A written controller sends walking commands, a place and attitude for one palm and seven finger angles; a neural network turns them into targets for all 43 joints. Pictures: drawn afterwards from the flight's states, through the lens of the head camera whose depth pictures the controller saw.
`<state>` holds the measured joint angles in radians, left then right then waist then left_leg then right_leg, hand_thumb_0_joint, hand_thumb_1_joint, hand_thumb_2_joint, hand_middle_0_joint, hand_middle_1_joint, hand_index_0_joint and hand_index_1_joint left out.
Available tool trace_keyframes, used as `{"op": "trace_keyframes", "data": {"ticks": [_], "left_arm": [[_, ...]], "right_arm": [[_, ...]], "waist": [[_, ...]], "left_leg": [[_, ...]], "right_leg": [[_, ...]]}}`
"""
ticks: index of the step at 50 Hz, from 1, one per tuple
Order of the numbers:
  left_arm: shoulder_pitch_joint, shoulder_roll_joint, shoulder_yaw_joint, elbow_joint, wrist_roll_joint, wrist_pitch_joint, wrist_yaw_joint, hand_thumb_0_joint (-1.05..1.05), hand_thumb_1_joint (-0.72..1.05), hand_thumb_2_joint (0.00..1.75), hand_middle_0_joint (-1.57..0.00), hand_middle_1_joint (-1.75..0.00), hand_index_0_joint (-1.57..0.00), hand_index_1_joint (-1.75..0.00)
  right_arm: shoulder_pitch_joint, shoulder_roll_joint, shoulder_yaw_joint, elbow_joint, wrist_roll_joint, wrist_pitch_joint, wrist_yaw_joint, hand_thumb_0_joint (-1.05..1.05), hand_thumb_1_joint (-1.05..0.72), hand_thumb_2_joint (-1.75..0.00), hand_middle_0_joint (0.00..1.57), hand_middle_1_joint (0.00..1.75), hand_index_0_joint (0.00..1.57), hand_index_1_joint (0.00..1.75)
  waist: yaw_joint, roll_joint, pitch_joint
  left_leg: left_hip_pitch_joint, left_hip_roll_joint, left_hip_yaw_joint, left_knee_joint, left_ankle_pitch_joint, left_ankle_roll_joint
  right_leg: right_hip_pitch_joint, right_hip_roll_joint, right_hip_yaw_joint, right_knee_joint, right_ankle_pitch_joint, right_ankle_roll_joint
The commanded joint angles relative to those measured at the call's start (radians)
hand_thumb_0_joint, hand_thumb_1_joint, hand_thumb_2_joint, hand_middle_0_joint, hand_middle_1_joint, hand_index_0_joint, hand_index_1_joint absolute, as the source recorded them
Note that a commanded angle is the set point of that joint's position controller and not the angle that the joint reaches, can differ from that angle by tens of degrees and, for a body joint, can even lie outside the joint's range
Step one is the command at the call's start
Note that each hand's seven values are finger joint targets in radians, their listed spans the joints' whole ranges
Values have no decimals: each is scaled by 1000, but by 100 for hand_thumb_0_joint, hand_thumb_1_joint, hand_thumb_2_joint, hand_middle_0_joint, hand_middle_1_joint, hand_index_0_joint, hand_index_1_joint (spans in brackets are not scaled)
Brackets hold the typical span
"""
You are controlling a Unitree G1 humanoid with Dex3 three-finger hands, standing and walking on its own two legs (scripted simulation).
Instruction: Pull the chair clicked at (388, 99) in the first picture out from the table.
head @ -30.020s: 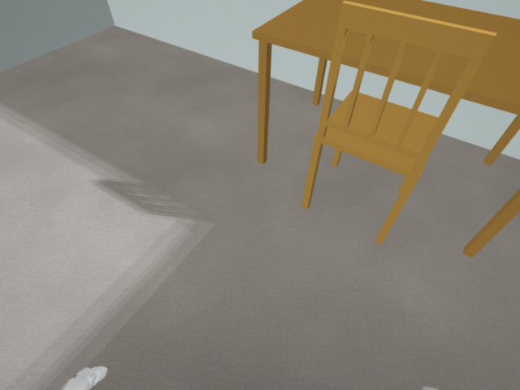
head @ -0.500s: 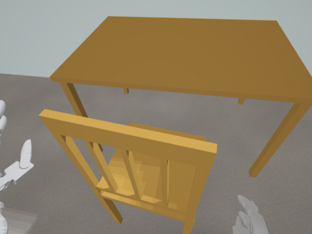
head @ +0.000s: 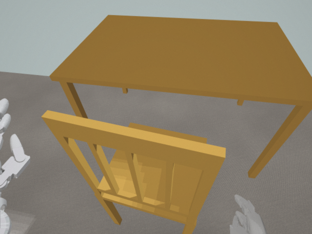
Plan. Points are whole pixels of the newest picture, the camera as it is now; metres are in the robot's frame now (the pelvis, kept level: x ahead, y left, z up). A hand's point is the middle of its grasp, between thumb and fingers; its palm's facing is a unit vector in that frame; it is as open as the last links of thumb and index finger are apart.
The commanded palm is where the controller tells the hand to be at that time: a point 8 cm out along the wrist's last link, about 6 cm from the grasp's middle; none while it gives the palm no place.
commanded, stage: step back with the hand held close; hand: left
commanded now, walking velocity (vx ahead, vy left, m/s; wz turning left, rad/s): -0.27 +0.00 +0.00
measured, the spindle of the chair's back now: (136, 178) +0.28 +0.11 -0.06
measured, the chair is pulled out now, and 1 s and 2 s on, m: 0.29 0.29 0.29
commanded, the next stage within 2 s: none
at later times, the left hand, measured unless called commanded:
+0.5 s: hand (23, 167) +0.17 +0.27 +0.17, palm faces +0.44 -0.69 -0.58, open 7.4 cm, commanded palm +0.12 +0.29 +0.19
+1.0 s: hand (26, 195) +0.13 +0.23 +0.17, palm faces +0.48 -0.70 -0.52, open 7.4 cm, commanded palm +0.06 +0.26 +0.19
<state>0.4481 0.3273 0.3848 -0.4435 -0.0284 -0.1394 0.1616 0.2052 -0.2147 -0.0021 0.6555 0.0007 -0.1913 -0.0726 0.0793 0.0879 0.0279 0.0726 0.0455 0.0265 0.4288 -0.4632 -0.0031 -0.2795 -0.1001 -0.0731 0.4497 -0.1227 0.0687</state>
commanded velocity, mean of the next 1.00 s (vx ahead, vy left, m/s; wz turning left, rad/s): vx -0.31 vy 0.00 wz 0.03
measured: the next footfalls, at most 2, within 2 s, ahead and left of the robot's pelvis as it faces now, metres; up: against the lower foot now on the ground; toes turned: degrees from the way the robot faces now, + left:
none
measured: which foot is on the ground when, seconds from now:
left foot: down 0.00-1.00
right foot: down 0.00-1.00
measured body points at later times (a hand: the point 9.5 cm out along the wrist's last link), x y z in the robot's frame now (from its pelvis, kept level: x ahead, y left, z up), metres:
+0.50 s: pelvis -0.03 -0.01 +0.00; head +0.01 -0.01 +0.44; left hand +0.15 +0.30 +0.21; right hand +0.12 -0.25 -0.11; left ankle -0.14 +0.11 -0.73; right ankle +0.07 -0.19 -0.73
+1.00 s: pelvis -0.08 -0.04 -0.01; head -0.04 -0.04 +0.44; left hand +0.10 +0.27 +0.20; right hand +0.07 -0.29 -0.10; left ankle -0.14 +0.11 -0.73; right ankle +0.07 -0.19 -0.73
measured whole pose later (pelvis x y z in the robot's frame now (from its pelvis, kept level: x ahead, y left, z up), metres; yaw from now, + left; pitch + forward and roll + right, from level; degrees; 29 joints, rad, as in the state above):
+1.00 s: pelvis -0.08 -0.04 -0.01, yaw -1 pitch +0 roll +1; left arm 0.51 0.41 0.48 -0.51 -0.01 -0.23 0.19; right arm 0.21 -0.25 -0.04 0.59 0.01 -0.05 -0.06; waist 0.02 -0.01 0.09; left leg -0.19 0.04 0.04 0.63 -0.44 -0.02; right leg -0.48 -0.10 -0.04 0.49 -0.01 0.03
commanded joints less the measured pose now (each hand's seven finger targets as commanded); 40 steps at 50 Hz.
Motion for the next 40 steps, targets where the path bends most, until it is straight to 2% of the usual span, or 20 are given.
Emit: {"op": "trace_keyframes", "data": {"ticks": [1, 3, 4, 6, 8, 9, 12, 14, 17, 21, 24, 25, 27, 29, 30, 33, 34, 35, 37, 40], "left_arm": [[-212, 249, 188, -159, -4, -129, 14, 0, 90, 90, -20, -30, -20, -30], [-150, 209, 160, -145, -2, -127, 7, 0, 90, 90, -20, -30, -20, -30], [-143, 213, 168, -163, -2, -131, 5, 0, 90, 90, -20, -30, -20, -30], [-46, 204, 165, -161, 3, -134, 4, 0, 90, 90, -20, -30, -20, -30], [38, 221, 191, -198, 6, -139, 3, 0, 90, 90, -20, -30, -20, -30], [73, 253, 227, -211, 0, -140, 6, 0, 90, 90, -20, -30, -20, -30], [168, 280, 276, -264, -5, -154, 11, 0, 90, 90, -20, -30, -20, -30], [186, 317, 315, -292, -13, -160, 17, 0, 90, 90, -20, -30, -20, -30], [196, 297, 304, -288, -11, -166, 20, 0, 90, 90, -20, -30, -20, -30], [152, 252, 263, -253, -7, -157, 27, 0, 90, 90, -20, -30, -20, -30], [75, 220, 211, -230, -12, -145, 35, 0, 90, 90, -20, -30, -20, -30], [51, 217, 201, -226, -7, -146, 39, 0, 90, 90, -20, -30, -20, -30], [2, 225, 181, -214, 1, -138, 41, 0, 90, 90, -20, -30, -20, -30], [-63, 244, 168, -218, 6, -122, 44, 0, 90, 90, -20, -30, -20, -30], [-78, 229, 155, -216, 13, -118, 44, 0, 90, 90, -20, -30, -20, -30], [-34, 266, 202, -237, 19, -116, 47, 0, 90, 90, -20, -30, -20, -30], [-7, 298, 239, -246, 15, -118, 55, 0, 90, 90, -20, -30, -20, -30], [28, 274, 232, -259, 16, -125, 55, 0, 90, 90, -20, -30, -20, -30], [63, 274, 248, -272, 14, -134, 53, 0, 90, 90, -20, -30, -20, -30], [78, 272, 245, -276, 9, -143, 52, 0, 90, 90, -20, -30, -20, -30]], "right_arm": [[-98, -121, -37, -166, 13, -11, -21, 0, -90, -90, 20, 30, 20, 30], [-98, -129, -41, -177, 9, 9, -10, 0, -90, -90, 20, 30, 20, 30], [-101, -133, -47, -182, 8, 16, -7, 0, -90, -90, 20, 30, 20, 30], [-108, -129, -55, -194, 1, 35, 5, 0, -90, -90, 20, 30, 20, 30], [-109, -131, -65, -208, 0, 54, 16, 0, -90, -90, 20, 30, 20, 30], [-116, -136, -72, -209, 5, 56, 18, 0, -90, -90, 20, 30, 20, 30], [-116, -112, -74, -225, 12, 81, 21, 0, -90, -90, 20, 30, 20, 30], [-120, -114, -81, -222, 22, 83, 14, 0, -90, -90, 20, 30, 20, 30], [-105, -99, -83, -214, 23, 82, 5, 0, -90, -90, 20, 30, 20, 30], [-94, -109, -92, -186, 14, 61, -3, 0, -90, -90, 20, 30, 20, 30], [-96, -115, -88, -172, 13, 43, -8, 0, -90, -90, 20, 30, 20, 30], [-84, -111, -84, -171, 10, 38, -9, 0, -90, -90, 20, 30, 20, 30], [-69, -117, -80, -177, 10, 42, -9, 0, -90, -90, 20, 30, 20, 30], [-66, -125, -76, -178, 9, 56, -15, 0, -90, -90, 20, 30, 20, 30], [-67, -117, -68, -183, 3, 62, -17, 0, -90, -90, 20, 30, 20, 30], [-89, -113, -64, -202, 3, 79, -12, 0, -90, -90, 20, 30, 20, 30], [-93, -119, -67, -203, 9, 82, -14, 0, -90, -90, 20, 30, 20, 30], [-100, -104, -57, -219, 7, 85, -10, 0, -90, -90, 20, 30, 20, 30], [-103, -105, -60, -238, 13, 88, -1, 0, -90, -90, 20, 30, 20, 30], [-91, -105, -65, -243, 17, 88, 1, 0, -90, -90, 20, 30, 20, 30]], "waist": [[-61, 10, 60], [-68, 25, -3], [-71, 34, -66], [-69, -25, -113], [-65, -55, -177], [-62, -32, -227], [-57, -61, -249], [-62, -16, -273], [-70, -10, -237], [-83, 62, -168], [-88, 83, -93], [-83, 58, -64], [-83, -32, -50], [-94, -106, -52], [-93, -139, -35], [-73, -127, -84], [-71, -60, -104], [-64, -26, -92], [-60, -6, -94], [-63, -3, -85]], "left_leg": [[-306, 57, 11, -130, 453, 9], [-287, 57, 17, -112, 532, 8], [-268, 54, 15, -98, 578, 4], [-263, 56, 18, -58, 683, -3], [-266, 57, 17, -23, 749, -7], [-261, 53, 15, -18, 740, -7], [-305, 59, 3, 19, 787, -20], [-301, 66, -8, 11, 770, -23], [-296, 83, -10, 4, 790, -22], [-305, 125, -24, -23, 788, 8], [-369, 130, -13, -36, 632, 31], [-400, 123, -15, -25, 584, 28], [-436, 79, -3, 25, 443, 10], [-410, 29, 15, 51, 292, 2], [-403, 21, 9, 53, 290, 3], [-409, 30, -10, 15, 196, 20], [-429, 43, -18, -31, 152, 33], [-480, 59, -34, -58, 141, 43], [-558, 78, -42, -69, 99, 50], [-600, 78, -31, -50, 42, 52]], "right_leg": [[150, -5, 74, 66, 272, -106], [214, -13, 76, 80, 375, -96], [252, -21, 79, 85, 429, -95], [298, -31, 74, 87, 550, -95], [340, -41, 77, 92, 621, -100], [361, -51, 81, 93, 617, -100], [373, -59, 77, 106, 657, -112], [352, -63, 78, 119, 630, -108], [281, -47, 59, 141, 558, -89], [179, -11, 45, 202, 290, -71], [169, -7, 57, 216, 209, -74], [178, -11, 59, 200, 240, -76], [214, -41, 106, 153, 450, -86], [195, -80, 151, 92, 508, -94], [179, -80, 132, 78, 507, -93], [186, -64, 133, 51, 286, -85], [211, -54, 132, 54, 202, -78], [238, -35, 110, 78, 153, -74], [275, -18, 107, 109, 108, -71], [274, -28, 130, 101, 90, -70]]}}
